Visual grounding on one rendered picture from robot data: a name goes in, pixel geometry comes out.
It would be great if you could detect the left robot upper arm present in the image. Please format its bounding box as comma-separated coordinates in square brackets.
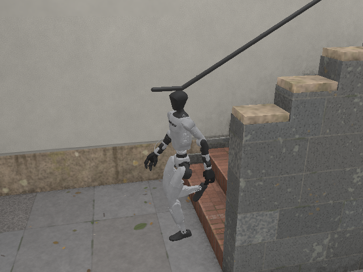
[181, 118, 206, 147]

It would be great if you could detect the robot right hand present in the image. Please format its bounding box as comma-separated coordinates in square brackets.
[144, 152, 158, 171]

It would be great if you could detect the robot thigh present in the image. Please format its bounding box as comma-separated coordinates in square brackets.
[168, 163, 192, 210]
[163, 156, 176, 197]

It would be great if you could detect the right robot upper arm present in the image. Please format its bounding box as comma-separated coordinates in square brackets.
[167, 110, 175, 138]

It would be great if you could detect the robot left hand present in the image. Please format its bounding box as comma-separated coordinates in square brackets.
[203, 169, 215, 185]

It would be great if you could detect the robot left forearm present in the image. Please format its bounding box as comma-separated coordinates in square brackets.
[200, 139, 212, 170]

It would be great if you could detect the robot right forearm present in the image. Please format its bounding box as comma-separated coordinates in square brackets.
[154, 134, 171, 156]

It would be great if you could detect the left robot thigh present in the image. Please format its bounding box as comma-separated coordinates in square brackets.
[168, 163, 192, 210]

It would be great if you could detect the right robot thigh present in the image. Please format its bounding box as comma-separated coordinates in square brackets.
[163, 156, 176, 197]

